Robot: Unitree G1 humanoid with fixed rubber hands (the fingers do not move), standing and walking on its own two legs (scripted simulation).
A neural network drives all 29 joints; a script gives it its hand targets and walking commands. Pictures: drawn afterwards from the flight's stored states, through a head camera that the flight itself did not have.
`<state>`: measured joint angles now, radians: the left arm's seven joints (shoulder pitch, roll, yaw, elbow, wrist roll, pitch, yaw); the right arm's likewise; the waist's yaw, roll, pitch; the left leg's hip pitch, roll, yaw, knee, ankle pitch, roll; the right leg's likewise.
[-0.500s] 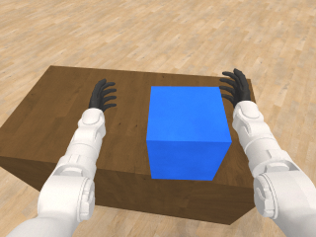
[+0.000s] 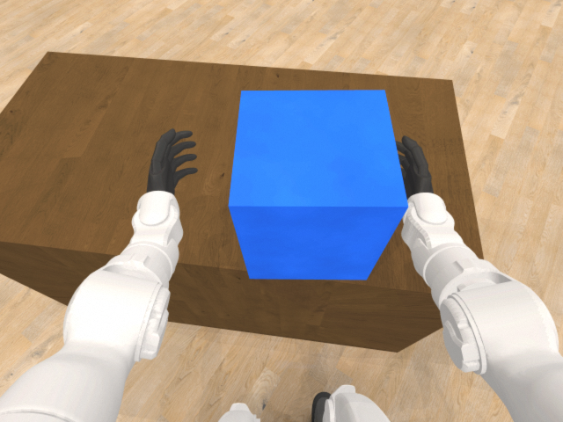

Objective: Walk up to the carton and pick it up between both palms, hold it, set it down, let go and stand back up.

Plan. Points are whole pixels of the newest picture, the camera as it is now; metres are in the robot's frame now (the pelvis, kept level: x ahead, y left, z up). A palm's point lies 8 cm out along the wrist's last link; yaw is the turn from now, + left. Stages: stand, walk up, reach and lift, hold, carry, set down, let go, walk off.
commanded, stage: reach and lift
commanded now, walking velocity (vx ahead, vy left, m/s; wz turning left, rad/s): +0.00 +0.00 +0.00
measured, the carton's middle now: (310, 194) +0.45 -0.04 -0.01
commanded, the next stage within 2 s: none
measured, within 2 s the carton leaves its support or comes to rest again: neither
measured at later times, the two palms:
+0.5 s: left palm (173, 196) +0.43 +0.17 +0.03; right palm (377, 191) +0.42 -0.13 +0.03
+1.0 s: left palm (174, 200) +0.43 +0.17 +0.03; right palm (379, 195) +0.41 -0.13 +0.04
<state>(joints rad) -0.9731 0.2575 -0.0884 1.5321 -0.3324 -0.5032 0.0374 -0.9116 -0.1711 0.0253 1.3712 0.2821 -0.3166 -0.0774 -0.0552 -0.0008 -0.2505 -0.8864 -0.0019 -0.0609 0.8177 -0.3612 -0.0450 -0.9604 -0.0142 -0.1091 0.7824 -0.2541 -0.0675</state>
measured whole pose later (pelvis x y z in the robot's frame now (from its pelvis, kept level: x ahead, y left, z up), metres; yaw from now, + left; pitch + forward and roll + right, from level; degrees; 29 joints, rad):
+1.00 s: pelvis +0.03 +0.04 +0.03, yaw -3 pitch +19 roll -2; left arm -0.73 0.00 0.42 1.29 0.19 -0.58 0.12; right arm -0.72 0.02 -0.58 1.17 -0.44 -0.51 -0.05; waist 0.00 0.06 -0.13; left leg -0.62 0.02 -0.01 0.62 -0.33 0.01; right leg -0.66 0.01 -0.06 0.48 -0.16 -0.01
